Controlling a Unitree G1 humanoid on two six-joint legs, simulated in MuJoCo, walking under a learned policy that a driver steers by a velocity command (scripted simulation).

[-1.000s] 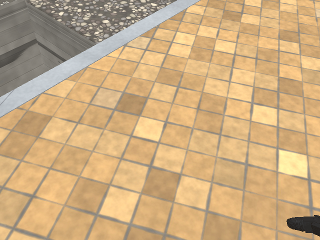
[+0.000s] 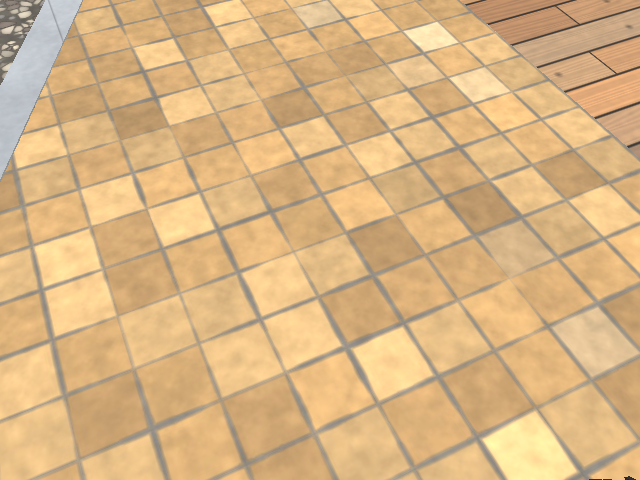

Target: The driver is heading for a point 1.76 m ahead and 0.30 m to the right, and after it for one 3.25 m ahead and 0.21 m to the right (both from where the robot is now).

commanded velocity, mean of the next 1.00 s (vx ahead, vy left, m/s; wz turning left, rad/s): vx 1.00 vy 0.00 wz -0.51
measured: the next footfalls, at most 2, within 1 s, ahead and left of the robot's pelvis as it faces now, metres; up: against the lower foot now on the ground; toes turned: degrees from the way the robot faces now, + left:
right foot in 0.38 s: +0.47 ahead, -0.11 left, +0.00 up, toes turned -26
left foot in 0.80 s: +0.92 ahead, -0.19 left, +0.00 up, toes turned -33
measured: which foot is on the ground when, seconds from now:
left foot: down 0.00-0.38, up 0.40-0.78, down 0.80-1.00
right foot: up 0.00-0.36, down 0.38-0.82, up 0.84-1.00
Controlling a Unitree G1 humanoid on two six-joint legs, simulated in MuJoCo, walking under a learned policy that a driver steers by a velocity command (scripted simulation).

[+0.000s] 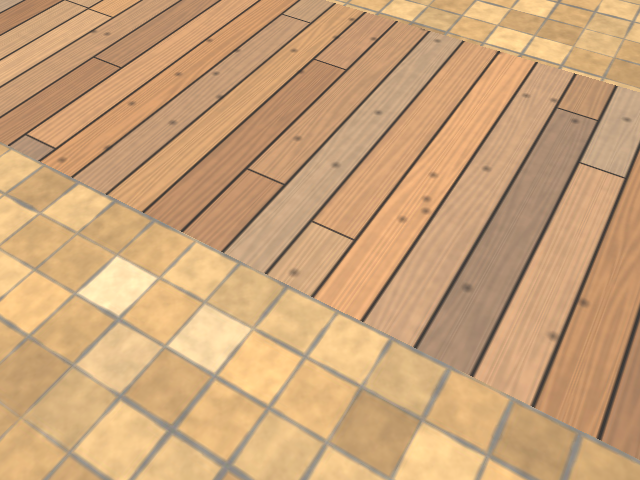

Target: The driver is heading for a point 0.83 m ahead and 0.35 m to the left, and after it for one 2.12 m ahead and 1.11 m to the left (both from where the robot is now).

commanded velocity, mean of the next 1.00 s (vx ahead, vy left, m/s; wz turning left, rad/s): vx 1.00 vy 0.00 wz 0.92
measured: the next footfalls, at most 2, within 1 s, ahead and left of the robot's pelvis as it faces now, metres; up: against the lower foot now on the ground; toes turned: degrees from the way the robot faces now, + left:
right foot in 0.22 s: +0.42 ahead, -0.14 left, +0.00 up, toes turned +14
left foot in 0.66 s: +0.73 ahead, +0.20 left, +0.00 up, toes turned +39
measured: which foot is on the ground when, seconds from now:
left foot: down 0.00-0.22, up 0.24-0.64, down 0.66-1.00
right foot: up 0.00-0.20, down 0.22-0.66, up 0.68-1.00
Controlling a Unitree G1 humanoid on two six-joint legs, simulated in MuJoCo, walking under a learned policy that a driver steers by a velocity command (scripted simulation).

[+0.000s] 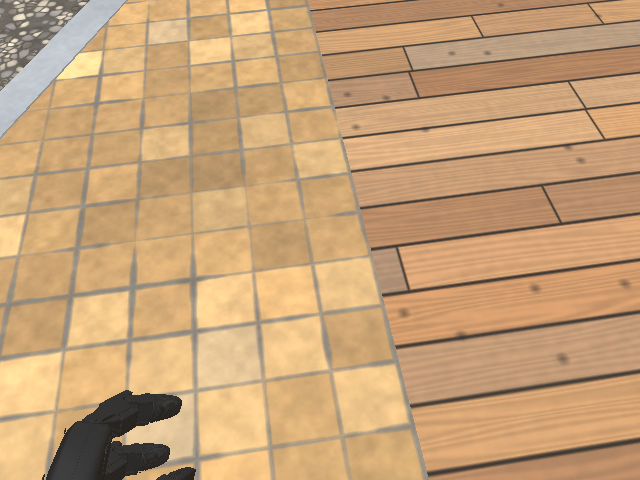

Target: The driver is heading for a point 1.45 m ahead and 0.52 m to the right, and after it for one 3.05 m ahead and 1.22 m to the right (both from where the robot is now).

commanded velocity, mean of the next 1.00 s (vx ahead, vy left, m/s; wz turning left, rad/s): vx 1.00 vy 0.00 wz -0.37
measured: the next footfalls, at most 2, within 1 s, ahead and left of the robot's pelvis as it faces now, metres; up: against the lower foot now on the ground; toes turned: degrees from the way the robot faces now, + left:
right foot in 0.06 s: +0.26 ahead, -0.18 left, +0.00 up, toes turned +8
left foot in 0.46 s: +0.55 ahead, +0.11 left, +0.00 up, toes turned +1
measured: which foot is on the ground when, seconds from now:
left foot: down 0.00-0.06, up 0.08-0.44, down 0.46-0.90, up 0.92-1.00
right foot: up 0.00-0.04, down 0.06-0.46, up 0.48-0.88, down 0.90-1.00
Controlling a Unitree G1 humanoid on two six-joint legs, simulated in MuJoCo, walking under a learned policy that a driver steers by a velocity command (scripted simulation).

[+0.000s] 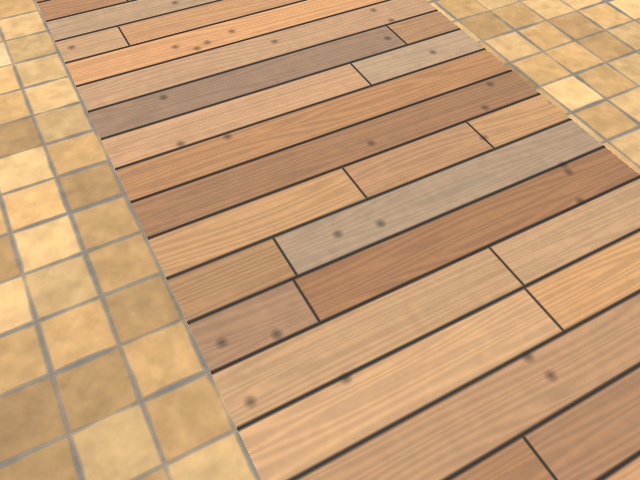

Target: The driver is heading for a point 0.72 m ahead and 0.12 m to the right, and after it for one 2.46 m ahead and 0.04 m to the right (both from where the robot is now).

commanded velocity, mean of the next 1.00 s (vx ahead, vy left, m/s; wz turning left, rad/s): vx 0.78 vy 0.00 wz -0.54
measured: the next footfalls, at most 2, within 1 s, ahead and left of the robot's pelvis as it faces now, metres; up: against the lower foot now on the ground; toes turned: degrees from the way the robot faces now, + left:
left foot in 0.30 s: +0.52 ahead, +0.14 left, +0.00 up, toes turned -20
right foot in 0.74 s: +0.76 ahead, -0.24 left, +0.00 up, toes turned -38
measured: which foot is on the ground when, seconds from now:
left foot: up 0.00-0.28, down 0.30-0.74, up 0.76-1.00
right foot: down 0.00-0.32, up 0.34-0.72, down 0.74-1.00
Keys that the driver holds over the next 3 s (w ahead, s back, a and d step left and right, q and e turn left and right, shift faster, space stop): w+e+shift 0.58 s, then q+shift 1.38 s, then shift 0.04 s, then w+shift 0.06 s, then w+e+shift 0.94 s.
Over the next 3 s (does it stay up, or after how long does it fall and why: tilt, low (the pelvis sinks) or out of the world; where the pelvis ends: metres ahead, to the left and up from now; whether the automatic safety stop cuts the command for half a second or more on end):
stays up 1.43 0.01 0.01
